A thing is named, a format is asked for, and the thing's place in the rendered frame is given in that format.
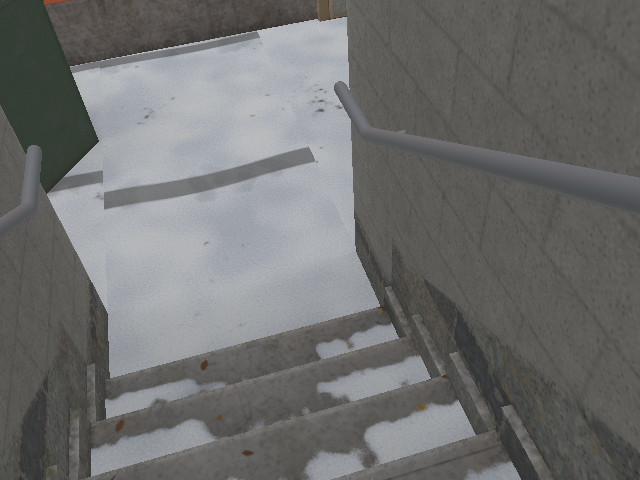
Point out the stairs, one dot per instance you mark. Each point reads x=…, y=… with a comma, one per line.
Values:
x=343, y=399

